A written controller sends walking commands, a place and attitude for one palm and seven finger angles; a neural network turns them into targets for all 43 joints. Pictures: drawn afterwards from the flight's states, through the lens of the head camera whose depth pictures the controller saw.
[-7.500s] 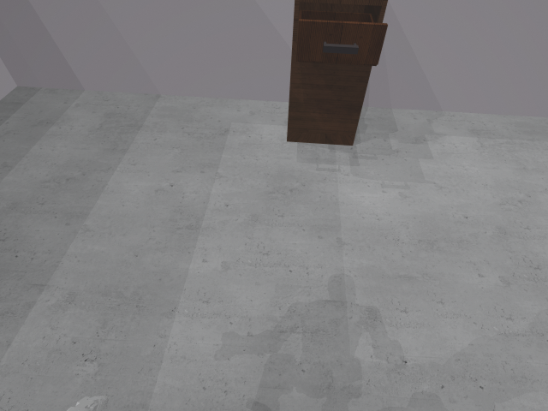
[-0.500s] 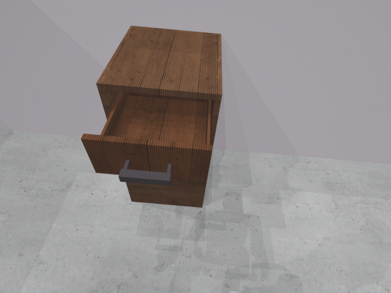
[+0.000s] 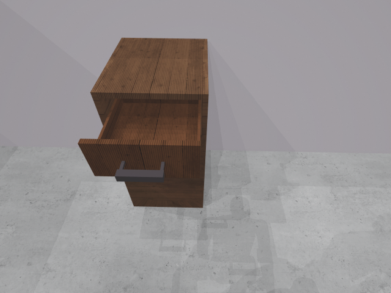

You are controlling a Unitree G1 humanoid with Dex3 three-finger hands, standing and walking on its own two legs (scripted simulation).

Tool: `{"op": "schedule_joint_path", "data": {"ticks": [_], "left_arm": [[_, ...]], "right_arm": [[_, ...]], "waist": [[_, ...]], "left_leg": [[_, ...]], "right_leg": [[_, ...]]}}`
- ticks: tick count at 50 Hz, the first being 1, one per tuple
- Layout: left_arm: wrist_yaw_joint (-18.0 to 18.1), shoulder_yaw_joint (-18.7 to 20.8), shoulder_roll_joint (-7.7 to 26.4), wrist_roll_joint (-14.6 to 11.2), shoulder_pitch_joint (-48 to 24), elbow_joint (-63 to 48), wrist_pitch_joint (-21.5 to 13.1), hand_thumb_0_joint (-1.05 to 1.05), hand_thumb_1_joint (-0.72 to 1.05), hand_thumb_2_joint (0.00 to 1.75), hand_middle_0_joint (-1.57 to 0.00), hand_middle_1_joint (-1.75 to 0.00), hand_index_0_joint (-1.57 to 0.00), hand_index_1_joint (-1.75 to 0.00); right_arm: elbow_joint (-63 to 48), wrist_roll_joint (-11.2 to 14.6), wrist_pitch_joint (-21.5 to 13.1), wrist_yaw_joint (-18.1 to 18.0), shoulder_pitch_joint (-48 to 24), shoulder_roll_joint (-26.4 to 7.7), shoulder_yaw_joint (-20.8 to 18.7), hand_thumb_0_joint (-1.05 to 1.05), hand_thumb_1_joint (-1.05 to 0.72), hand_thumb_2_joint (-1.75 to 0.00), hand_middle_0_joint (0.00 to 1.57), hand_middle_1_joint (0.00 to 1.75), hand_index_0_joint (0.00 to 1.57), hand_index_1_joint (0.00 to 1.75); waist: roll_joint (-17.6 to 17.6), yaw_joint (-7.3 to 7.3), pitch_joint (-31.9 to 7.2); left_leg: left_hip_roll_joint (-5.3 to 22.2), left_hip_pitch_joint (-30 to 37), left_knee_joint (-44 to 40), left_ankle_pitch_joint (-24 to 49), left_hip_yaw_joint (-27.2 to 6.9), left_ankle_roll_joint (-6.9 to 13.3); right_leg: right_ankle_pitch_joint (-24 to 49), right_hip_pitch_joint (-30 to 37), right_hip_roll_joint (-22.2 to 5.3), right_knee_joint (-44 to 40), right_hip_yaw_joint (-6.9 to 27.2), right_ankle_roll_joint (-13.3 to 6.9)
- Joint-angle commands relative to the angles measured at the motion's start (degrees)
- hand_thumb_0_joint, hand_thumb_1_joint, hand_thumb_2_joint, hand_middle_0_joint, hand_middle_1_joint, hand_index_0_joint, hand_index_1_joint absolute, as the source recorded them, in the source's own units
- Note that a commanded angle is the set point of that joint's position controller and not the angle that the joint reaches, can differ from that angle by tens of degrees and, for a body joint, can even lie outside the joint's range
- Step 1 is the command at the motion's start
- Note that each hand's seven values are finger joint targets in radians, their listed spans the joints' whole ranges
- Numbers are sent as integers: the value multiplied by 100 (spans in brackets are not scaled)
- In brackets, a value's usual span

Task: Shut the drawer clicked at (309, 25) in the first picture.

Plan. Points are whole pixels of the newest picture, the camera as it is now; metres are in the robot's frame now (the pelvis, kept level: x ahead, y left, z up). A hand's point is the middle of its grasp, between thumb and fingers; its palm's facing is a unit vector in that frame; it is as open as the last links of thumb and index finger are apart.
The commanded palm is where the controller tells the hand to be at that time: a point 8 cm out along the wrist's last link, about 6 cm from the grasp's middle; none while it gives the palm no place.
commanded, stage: come to a stop and stand still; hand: left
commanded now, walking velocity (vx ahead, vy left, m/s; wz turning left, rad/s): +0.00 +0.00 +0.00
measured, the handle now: (141, 170) +0.47 +0.19 -0.10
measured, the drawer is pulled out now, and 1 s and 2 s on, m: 0.21 0.21 0.21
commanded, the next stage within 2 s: look again from close up in 0.16 s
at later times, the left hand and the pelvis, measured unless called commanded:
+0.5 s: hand out of the picture +0.02 +0.18 -0.18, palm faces +0.02 -0.98 -0.20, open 7.3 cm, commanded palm none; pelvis +0.01 +0.01 -0.01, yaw +1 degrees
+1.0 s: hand out of the picture +0.02 +0.20 -0.19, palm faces +0.00 -0.99 -0.17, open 7.4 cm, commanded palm none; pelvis +0.04 +0.03 -0.01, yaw +0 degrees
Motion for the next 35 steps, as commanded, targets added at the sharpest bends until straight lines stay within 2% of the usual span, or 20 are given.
{"op": "schedule_joint_path", "data": {"ticks": [1, 4, 5, 6, 12, 13, 14, 15, 16, 17, 18, 19, 20, 22, 24, 25, 26, 31, 35], "left_arm": [[54, 131, 656, -31, 276, -167, -70, 0, 90, 90, -20, -30, -20, -30], [49, 138, 615, -43, 287, -146, -71, 0, 90, 90, -20, -30, -20, -30], [51, 139, 603, -39, 308, -150, -68, 0, 90, 90, -20, -30, -20, -30], [52, 134, 566, -44, 343, -144, -76, 0, 90, 90, -20, -30, -20, -30], [64, 130, 507, -59, 377, -126, -109, 0, 90, 90, -20, -30, -20, -30], [241, 57, 652, 108, 715, -84, -321, 0, 90, 90, -20, -30, -20, -30], [194, 111, 937, 47, 404, -395, -359, 0, 90, 90, -20, -30, -20, -30], [163, 131, 1019, 38, 172, -519, -398, 0, 90, 90, -20, -30, -20, -30], [141, 114, 923, 17, 87, -603, -388, 0, 90, 90, -20, -30, -20, -30], [132, 118, 834, 11, 73, -630, -381, 0, 90, 90, -20, -30, -20, -30], [125, 110, 784, -5, 84, -655, -361, 0, 90, 90, -20, -30, -20, -30], [117, 94, 714, -6, 127, -666, -325, 0, 90, 90, -20, -30, -20, -30], [111, 97, 701, 8, 169, -673, -292, 0, 90, 90, -20, -30, -20, -30], [95, 73, 649, -11, 330, -640, -258, 0, 90, 90, -20, -30, -20, -30], [85, 69, 651, -18, 371, -657, -222, 0, 90, 90, -20, -30, -20, -30], [81, 62, 659, -2, 421, -650, -221, 0, 90, 90, -20, -30, -20, -30], [80, 61, 680, -13, 410, -654, -216, 0, 90, 90, -20, -30, -20, -30], [72, 63, 766, -13, 374, -668, -175, 0, 90, 90, -20, -30, -20, -30], [61, 73, 820, 1, 358, -639, -155, 0, 90, 90, -20, -30, -20, -30]], "right_arm": [[-69, 1, -52, -48, 348, -333, -52, 0, -90, -90, 20, 30, 20, 30], [-33, -4, -66, -63, 498, -270, -44, 0, -90, -90, 20, 30, 20, 30], [-14, -3, -66, -66, 536, -265, -42, 0, -90, -90, 20, 30, 20, 30], [-21, -1, -81, -71, 568, -242, -44, 0, -90, -90, 20, 30, 20, 30], [51, 11, -119, -91, 730, -165, -23, 0, -90, -90, 20, 30, 20, 30], [-374, -5, -254, 6, 22, -402, 3, 0, -90, -90, 20, 30, 20, 30], [-522, -17, -165, 46, 481, -129, -6, 0, -90, -90, 20, 30, 20, 30], [-513, -66, -102, 85, 549, -156, 24, 0, -90, -90, 20, 30, 20, 30], [-543, -64, -107, 84, 712, -149, 17, 0, -90, -90, 20, 30, 20, 30], [-549, -63, -143, 82, 787, -155, 23, 0, -90, -90, 20, 30, 20, 30], [-563, -56, -166, 71, 838, -193, 37, 0, -90, -90, 20, 30, 20, 30], [-579, -54, -175, 56, 798, -236, 36, 0, -90, -90, 20, 30, 20, 30], [-597, -58, -196, 48, 752, -259, 46, 0, -90, -90, 20, 30, 20, 30], [-619, -44, -219, 22, 653, -351, 63, 0, -90, -90, 20, 30, 20, 30], [-663, -34, -213, 7, 541, -423, 57, 0, -90, -90, 20, 30, 20, 30], [-636, -39, -230, 3, 492, -443, 62, 0, -90, -90, 20, 30, 20, 30], [-610, -32, -229, -1, 468, -465, 69, 0, -90, -90, 20, 30, 20, 30], [-557, -34, -235, -11, 319, -592, 68, 0, -90, -90, 20, 30, 20, 30], [-538, -27, -251, -23, 195, -653, 59, 0, -90, -90, 20, 30, 20, 30]], "waist": [[-22, -30, 605], [60, -23, 603], [-15, -8, 637], [18, -2, 526], [-62, -6, 414], [-77, 233, 661], [-132, -193, 239], [-208, -215, 88], [-297, -269, 44], [-292, -289, 48], [-330, -279, 100], [-213, -223, 266], [88, -168, 383], [-2, -52, 389], [-159, -13, 432], [-76, 11, 399], [-179, 10, 376], [36, 32, 271], [45, 48, 145]], "left_leg": [[404, 194, -382, -625, -622, 40], [407, 68, -409, -654, -654, 39], [429, 32, -416, -674, -674, 45], [435, 58, -404, -584, -659, 51], [457, 122, -304, -152, -639, 42], [475, -529, 1062, 98, -437, -94], [291, -409, 1107, -950, -488, -44], [262, -286, 1215, -895, -393, -41], [206, -200, 1199, -784, -378, 9], [198, -149, 1088, -516, -411, 35], [249, -113, 943, -377, -457, 65], [289, -173, 809, -339, -514, 86], [324, -316, 627, -158, -613, 127], [419, -498, 491, 55, -748, 217], [412, -555, 387, -116, -783, 242], [423, -476, 391, 122, -779, 249], [418, -416, 406, 209, -779, 256], [458, -195, 295, 496, -795, 292], [491, -2, 225, 776, -797, 313]], "right_leg": [[-701, -1084, -651, -969, 784, -43], [-630, -1014, -626, -905, 760, -56], [-595, -989, -600, -894, 740, -55], [-494, -918, -626, -880, 729, -56], [-54, -746, -615, -795, 695, -69], [2190, -745, -937, -658, 951, 41], [699, -831, -1274, -854, 1148, -228], [262, -905, -1255, -861, 1146, -403], [-176, -998, -1115, -783, 1022, -466], [1, -1029, -997, -638, 914, -474], [7, -1055, -883, -495, 799, -437], [-147, -1125, -764, -412, 758, -394], [-45, -1010, -638, -231, 631, -334], [200, -704, -485, -19, 547, -231], [87, -644, -481, -28, 535, -191], [323, -591, -494, -1, 528, -179], [426, -547, -506, 10, 515, -155], [472, -457, -524, 12, 444, -78], [589, -373, -545, -9, 400, -32]]}}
